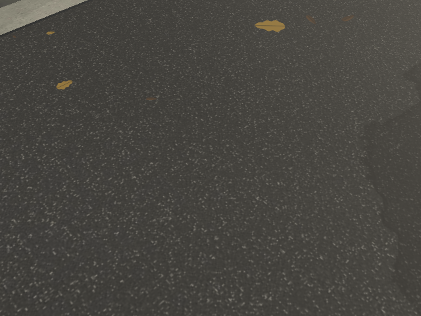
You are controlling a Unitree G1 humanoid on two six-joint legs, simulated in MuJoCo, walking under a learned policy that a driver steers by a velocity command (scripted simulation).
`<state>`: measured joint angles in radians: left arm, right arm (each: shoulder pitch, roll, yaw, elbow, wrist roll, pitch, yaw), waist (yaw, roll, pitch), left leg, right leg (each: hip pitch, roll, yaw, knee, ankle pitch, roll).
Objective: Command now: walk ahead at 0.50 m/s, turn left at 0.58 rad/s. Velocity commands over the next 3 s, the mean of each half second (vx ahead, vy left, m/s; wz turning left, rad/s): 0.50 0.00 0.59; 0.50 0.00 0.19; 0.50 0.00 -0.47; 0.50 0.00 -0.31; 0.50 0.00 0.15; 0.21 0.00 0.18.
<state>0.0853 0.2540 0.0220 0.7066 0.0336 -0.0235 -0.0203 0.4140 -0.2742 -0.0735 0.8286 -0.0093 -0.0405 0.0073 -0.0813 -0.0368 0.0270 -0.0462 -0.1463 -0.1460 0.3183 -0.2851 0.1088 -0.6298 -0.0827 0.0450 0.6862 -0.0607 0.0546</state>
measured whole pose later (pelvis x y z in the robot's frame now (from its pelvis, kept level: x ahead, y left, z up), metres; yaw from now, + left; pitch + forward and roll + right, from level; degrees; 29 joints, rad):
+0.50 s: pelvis +0.26 -0.02 +0.00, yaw +18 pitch +1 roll -2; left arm 0.41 0.25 0.05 0.85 0.02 -0.08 0.00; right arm 0.09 -0.28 -0.05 0.69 -0.04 0.01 0.08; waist 0.06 0.04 0.04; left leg -0.65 0.06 0.02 0.79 -0.07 0.05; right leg 0.02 0.00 -0.22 0.25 -0.29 -0.01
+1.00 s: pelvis +0.49 +0.12 +0.00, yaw +21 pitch +0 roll +1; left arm 0.23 0.26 0.05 0.83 0.02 -0.01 -0.04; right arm 0.38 -0.24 -0.04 0.89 -0.02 -0.08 0.00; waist -0.02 -0.05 0.03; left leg 0.05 -0.11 0.10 0.17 -0.23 0.11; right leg -0.68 -0.07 0.04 0.87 -0.03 -0.02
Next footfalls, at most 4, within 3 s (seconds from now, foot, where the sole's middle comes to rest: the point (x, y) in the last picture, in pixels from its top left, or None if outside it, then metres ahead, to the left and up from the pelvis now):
0.10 right None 0.23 -0.13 -0.78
0.62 left None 0.44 0.15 -0.78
1.20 right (159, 230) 0.77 0.13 -0.78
1.68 left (105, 170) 1.05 0.34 -0.78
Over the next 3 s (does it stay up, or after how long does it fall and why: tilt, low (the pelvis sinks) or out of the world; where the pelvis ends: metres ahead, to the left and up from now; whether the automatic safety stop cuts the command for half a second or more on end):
stays up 1.44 0.21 0.00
